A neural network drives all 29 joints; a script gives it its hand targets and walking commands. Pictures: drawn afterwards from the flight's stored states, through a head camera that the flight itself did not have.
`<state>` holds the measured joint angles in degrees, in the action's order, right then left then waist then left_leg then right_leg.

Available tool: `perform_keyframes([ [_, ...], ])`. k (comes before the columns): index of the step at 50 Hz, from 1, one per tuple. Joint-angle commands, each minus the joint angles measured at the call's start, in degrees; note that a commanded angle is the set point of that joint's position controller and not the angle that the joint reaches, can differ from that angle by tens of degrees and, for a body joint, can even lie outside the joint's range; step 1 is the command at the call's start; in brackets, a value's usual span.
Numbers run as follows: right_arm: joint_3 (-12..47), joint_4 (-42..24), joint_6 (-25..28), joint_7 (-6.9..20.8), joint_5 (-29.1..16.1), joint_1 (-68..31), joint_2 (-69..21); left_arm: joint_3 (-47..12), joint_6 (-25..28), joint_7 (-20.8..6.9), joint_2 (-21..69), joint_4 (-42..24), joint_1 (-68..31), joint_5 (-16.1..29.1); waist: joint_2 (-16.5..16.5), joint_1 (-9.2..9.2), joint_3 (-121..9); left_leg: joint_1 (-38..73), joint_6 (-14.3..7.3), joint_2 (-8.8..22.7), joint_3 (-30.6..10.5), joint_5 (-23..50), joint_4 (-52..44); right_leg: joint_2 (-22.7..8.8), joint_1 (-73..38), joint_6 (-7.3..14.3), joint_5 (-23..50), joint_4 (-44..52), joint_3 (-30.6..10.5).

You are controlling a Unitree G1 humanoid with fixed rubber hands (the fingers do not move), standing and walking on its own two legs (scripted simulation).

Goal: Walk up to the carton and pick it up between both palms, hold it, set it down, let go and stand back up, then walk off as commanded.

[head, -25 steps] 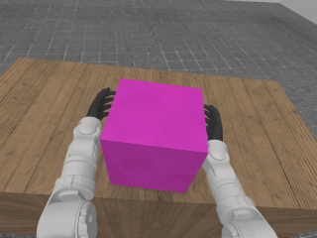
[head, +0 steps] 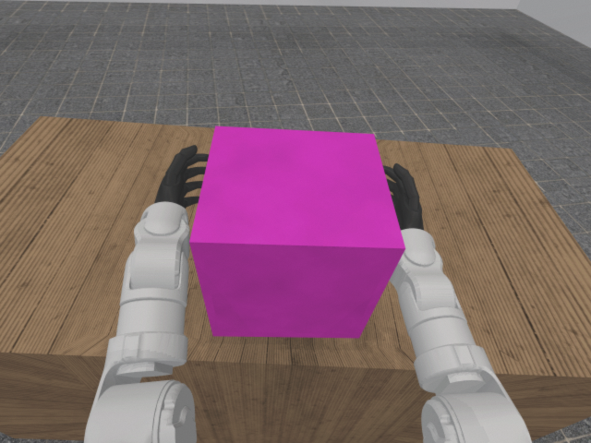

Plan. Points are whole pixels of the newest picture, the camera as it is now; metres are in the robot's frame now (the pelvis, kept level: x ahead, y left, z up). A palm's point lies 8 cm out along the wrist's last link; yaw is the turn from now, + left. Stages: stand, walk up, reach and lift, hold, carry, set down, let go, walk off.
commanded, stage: reach and lift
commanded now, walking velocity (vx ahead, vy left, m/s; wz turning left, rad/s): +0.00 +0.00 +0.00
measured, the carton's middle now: (291, 237) +0.37 -0.02 +0.08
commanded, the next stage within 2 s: hold in 1.22 s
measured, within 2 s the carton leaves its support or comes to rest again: neither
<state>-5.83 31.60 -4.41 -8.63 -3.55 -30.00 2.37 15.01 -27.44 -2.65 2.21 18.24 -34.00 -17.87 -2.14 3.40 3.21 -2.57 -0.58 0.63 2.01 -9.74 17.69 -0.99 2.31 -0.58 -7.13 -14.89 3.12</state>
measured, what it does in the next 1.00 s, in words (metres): stands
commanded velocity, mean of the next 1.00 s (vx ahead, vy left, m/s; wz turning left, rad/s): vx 0.00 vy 0.00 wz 0.00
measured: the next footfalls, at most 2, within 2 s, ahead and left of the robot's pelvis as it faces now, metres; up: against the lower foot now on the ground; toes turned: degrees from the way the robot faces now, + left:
none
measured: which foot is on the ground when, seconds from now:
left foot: down 0.00-1.00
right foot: down 0.00-1.00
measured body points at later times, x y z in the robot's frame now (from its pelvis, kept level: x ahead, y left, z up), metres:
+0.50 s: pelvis +0.00 +0.00 +0.00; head -0.02 +0.02 +0.45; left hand +0.38 +0.15 +0.15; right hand +0.37 -0.16 +0.13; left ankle +0.01 +0.11 -0.75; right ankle +0.02 -0.12 -0.75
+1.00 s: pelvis +0.01 -0.01 +0.00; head -0.01 +0.01 +0.45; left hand +0.37 +0.16 +0.17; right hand +0.38 -0.16 +0.16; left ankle +0.01 +0.11 -0.75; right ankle +0.02 -0.12 -0.75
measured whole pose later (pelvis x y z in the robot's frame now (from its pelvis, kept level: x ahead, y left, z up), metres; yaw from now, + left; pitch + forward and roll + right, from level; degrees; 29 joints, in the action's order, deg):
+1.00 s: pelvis +0.01 -0.01 +0.00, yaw +2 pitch -9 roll -1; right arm -0.4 24.7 -11.1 -10.0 -8.7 -30.7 2.7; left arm 16.0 -39.0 -5.4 2.9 -0.4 -27.6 -19.7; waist -2.8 6.1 4.7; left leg 1.6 0.3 1.0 -0.5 -11.4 18.4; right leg -0.4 -3.7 -0.1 -8.7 -13.7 5.2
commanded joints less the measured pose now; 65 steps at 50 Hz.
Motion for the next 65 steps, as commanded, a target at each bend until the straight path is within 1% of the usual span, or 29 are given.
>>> perform_keyframes([
  [1, 25.0, -14.8, 2.5, 5.9, -2.5, -39.8, -32.0, -22.9, 1.3, -6.8, 29.8, -7.3, -25.9, 5.6, -2.9, -1.36, -23.8, 2.4, -0.4, -2.6, 0.5, 10.8, -1.4, 1.7, -11.9, -2.4, 13.9, -0.5, 1.1],
  [2, 25.7, -16.2, 2.2, 5.0, -3.0, -39.7, -31.5, -23.9, 1.0, -7.3, 30.3, -7.6, -26.5, 6.8, -3.2, 0.68, -24.3, 2.0, 0.1, -3.0, -0.2, 12.0, -0.6, 1.4, -13.6, -2.6, 18.6, -1.1, 0.9],
  [3, 24.0, -14.6, 2.1, 4.7, -2.5, -40.9, -30.9, -22.5, 0.6, -7.6, 29.8, -4.3, -26.2, 5.4, -2.0, 1.17, -22.0, 0.3, 0.1, -3.1, -0.1, 8.8, -0.9, 1.1, -12.7, -3.1, 16.7, -0.9, 1.1],
  [7, 23.3, -12.7, 0.0, 3.7, -2.5, -34.3, -30.9, -19.8, -1.2, -9.5, 26.8, -8.2, -23.4, 3.8, -2.6, 1.68, -17.6, 0.0, 0.0, -3.5, 0.4, 9.0, -2.1, 0.2, -15.0, -3.6, 21.2, -0.6, 0.5],
  [11, 22.5, -12.8, -0.2, 3.2, -3.7, -34.4, -30.3, -21.3, -1.9, -9.9, 26.9, -11.2, -24.9, 3.9, 1.5, 2.80, -15.9, 1.5, 0.8, -3.5, 0.4, 10.5, -1.8, 0.9, -13.2, -3.5, 18.0, -0.5, 1.4],
  [14, 23.2, -17.0, 1.2, 3.7, -5.1, -35.9, -30.4, -26.8, -1.6, -8.8, 29.8, -17.4, -26.5, 5.8, 6.0, 3.05, -20.6, 4.6, 2.7, -2.5, -0.6, 18.1, 0.5, 2.3, -11.3, -2.3, 16.8, -0.8, 2.3],
  [16, 21.2, -15.6, 1.1, 4.2, -3.8, -37.8, -29.1, -28.4, -2.0, -7.9, 30.9, -14.6, -27.8, 6.4, 6.5, 4.66, -17.6, 5.4, 3.3, -2.1, -0.6, 15.2, 0.3, 2.5, -8.2, -1.3, 10.9, 0.2, 2.8],
  [17, 21.8, -16.1, 1.1, 4.6, -3.4, -39.2, -28.3, -28.0, -2.3, -7.8, 29.9, -12.4, -27.2, 5.8, 4.5, 3.59, -15.8, 5.1, 2.9, -2.0, -0.6, 12.6, -0.5, 2.7, -6.7, -1.3, 8.0, 0.8, 3.6],
  [19, 21.9, -17.6, 1.3, 5.4, -4.4, -39.9, -28.1, -30.8, -2.8, -6.5, 32.1, -14.2, -27.8, 7.8, 6.7, 3.20, -19.1, 7.9, 3.8, -0.6, -1.8, 17.1, 0.5, 3.9, -4.2, -0.6, 5.0, 0.6, 4.1],
  [21, 20.1, -15.5, 0.6, 6.3, -3.3, -43.2, -27.7, -25.2, -3.6, -6.4, 29.2, -7.0, -26.5, 4.5, 3.3, 1.40, -14.6, 3.4, 1.9, -1.1, -1.0, 5.5, -1.8, 3.2, -4.1, -0.3, -2.3, 1.7, 3.5],
  [22, 20.9, -16.9, 1.0, 7.1, -3.0, -43.9, -28.2, -26.1, -3.2, -5.8, 30.0, -11.0, -29.4, 5.6, 4.2, 0.35, -18.6, 4.6, 1.5, -1.0, -0.7, 4.2, -2.6, 3.0, -3.9, -0.3, -2.6, 1.0, 3.5],
  [24, 20.6, -16.2, 0.9, 8.0, -2.4, -47.0, -28.9, -23.7, -3.4, -5.1, 29.9, -7.2, -29.1, 4.7, 0.2, -1.51, -17.8, 2.5, 0.3, -0.9, -0.6, 3.2, -3.6, 3.3, -3.8, -0.9, -3.0, 0.7, 3.9],
  [26, 21.0, -14.7, 0.3, 8.3, -2.8, -47.2, -29.2, -23.2, -4.0, -4.9, 30.4, -5.9, -29.2, 5.0, -0.6, -1.15, -18.7, 2.9, -0.3, -1.1, -1.1, 2.5, -3.5, 3.1, -4.5, -0.7, -2.8, 1.2, 3.7],
  [30, 26.1, -19.9, 0.6, 7.0, -7.1, -46.3, -30.7, -27.4, -3.7, -4.0, 32.5, -15.5, -28.2, 7.4, 1.9, -0.50, -29.4, 10.7, 1.8, -1.4, -1.5, 22.5, 1.9, 4.2, -7.8, -1.1, 13.4, -0.9, 2.8],
  [31, 26.2, -19.4, 0.3, 6.4, -7.1, -44.0, -28.9, -28.0, -4.1, -4.2, 32.0, -14.3, -25.2, 7.6, 1.9, 1.75, -29.4, 11.7, 2.8, -1.3, -2.1, 26.2, 3.0, 4.2, -8.2, -1.4, 16.8, -1.3, 3.0],
  [33, 25.7, -19.4, -0.8, 5.4, -6.9, -43.8, -28.4, -27.0, -4.8, -4.8, 30.6, -14.7, -26.7, 6.3, 1.7, 0.67, -26.7, 9.6, 2.3, -1.8, -1.4, 23.1, 2.7, 4.0, -9.8, -1.5, 17.0, -1.1, 2.2],
  [34, 23.4, -15.1, -1.9, 5.2, -5.8, -39.7, -27.0, -25.7, -5.6, -5.5, 29.4, -13.1, -25.3, 5.8, 1.8, 1.91, -20.7, 8.4, 2.5, -1.7, -1.3, 21.4, 1.8, 4.0, -8.9, -1.4, 15.0, -0.5, 2.6],
  [36, 21.5, -11.3, -4.2, 4.4, -4.7, -35.9, -27.3, -20.6, -7.8, -7.7, 26.1, -10.8, -22.5, 2.6, -0.2, 1.78, -12.5, 4.8, 1.3, -2.6, 0.1, 12.3, -1.0, 3.3, -10.9, -1.4, 9.8, 0.8, 2.1],
  [41, 25.1, -17.3, -4.5, 2.8, -8.0, -36.2, -28.3, -25.2, -8.5, -9.9, 27.3, -21.7, -23.7, 4.9, 4.4, 3.06, -17.2, 7.7, 3.4, -3.0, 0.2, 25.8, 0.5, 2.6, -15.6, -2.5, 25.4, -1.3, 1.7],
  [43, 26.4, -20.2, -4.3, 1.9, -8.4, -37.8, -29.5, -27.4, -7.7, -9.8, 27.5, -24.2, -26.6, 6.4, 3.6, 5.23, -20.1, 6.1, 3.6, -3.3, -0.4, 25.0, 2.0, 1.8, -17.5, -2.8, 29.8, -2.5, 1.2],
  [44, 26.3, -22.5, -3.9, 2.0, -9.0, -38.5, -29.8, -27.3, -7.5, -9.3, 28.0, -23.5, -25.3, 6.3, 4.9, 3.71, -20.0, 5.4, 3.5, -3.5, -0.2, 24.3, 2.1, 2.1, -17.0, -2.6, 28.6, -2.4, 1.1],
  [47, 27.3, -23.3, -3.5, 2.5, -8.6, -37.6, -29.7, -28.7, -7.1, -8.6, 27.9, -25.2, -25.4, 6.0, 5.9, 3.25, -19.2, 7.5, 3.7, -2.7, -0.6, 24.5, 1.8, 2.5, -13.9, -2.7, 24.2, -1.8, 1.9],
  [53, 27.1, -22.6, -4.1, 4.0, -7.1, -40.8, -28.3, -25.0, -8.1, -7.9, 26.3, -18.7, -25.0, 5.4, 0.4, 0.28, -18.7, 5.8, 1.5, -2.2, -0.3, 14.4, -0.9, 3.3, -10.4, -1.9, 10.9, 0.1, 3.0],
  [55, 27.0, -24.0, -4.1, 4.4, -5.8, -42.5, -29.4, -22.8, -8.3, -8.1, 25.3, -18.0, -26.1, 5.4, -3.1, -1.85, -19.5, 3.0, -0.4, -2.3, 0.2, 9.9, -2.4, 3.4, -12.4, -1.9, 6.9, 0.6, 3.3],
  [56, 26.8, -21.7, -3.9, 4.8, -5.9, -43.5, -30.6, -23.9, -7.6, -7.6, 26.0, -18.0, -28.9, 6.3, -1.5, -1.09, -19.5, 3.6, 0.0, -2.5, 0.7, 9.7, -2.6, 3.3, -10.6, -1.9, 6.4, 0.4, 3.1],
  [57, 25.8, -21.9, -3.4, 4.8, -5.2, -47.8, -30.1, -21.2, -8.0, -7.9, 25.0, -13.8, -30.1, 4.9, -3.0, -2.48, -18.6, 0.9, -1.3, -2.7, 1.0, 4.2, -3.0, 2.9, -9.9, -2.0, 2.4, 0.8, 2.8],
  [58, 23.7, -19.0, -3.8, 5.4, -4.5, -49.1, -30.6, -22.0, -7.6, -7.7, 25.6, -12.8, -33.8, 6.2, -2.1, -1.08, -17.4, -1.0, -1.5, -2.3, 0.6, -0.5, -4.3, 2.8, -7.3, -1.7, -3.1, 1.0, 3.1],
  [60, 20.9, -16.3, -4.1, 6.1, -2.9, -48.2, -30.6, -19.5, -8.3, -7.6, 25.7, -9.3, -32.4, 4.2, -1.7, -1.85, -15.3, -1.8, -2.4, -2.1, 0.8, -4.8, -5.9, 2.5, -6.6, -1.3, -6.7, 1.9, 2.9],
  [65, 16.2, -10.9, -4.0, 6.5, -1.9, -50.7, -30.5, -20.7, -8.4, -7.7, 27.4, -7.7, -35.8, 5.2, 2.7, 0.87, -18.5, -0.6, -1.0, -2.1, -0.4, -5.4, -5.9, 2.1, -6.0, -1.2, -5.5, 1.1, 2.7],
])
